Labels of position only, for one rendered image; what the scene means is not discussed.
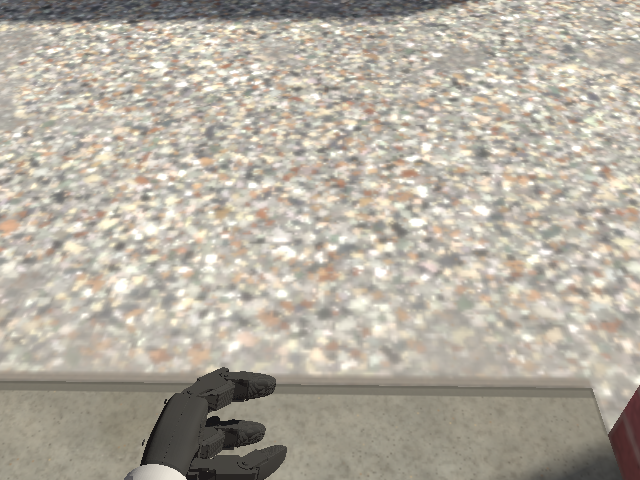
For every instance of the robot left hand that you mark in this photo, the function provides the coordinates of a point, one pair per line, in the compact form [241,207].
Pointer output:
[185,440]

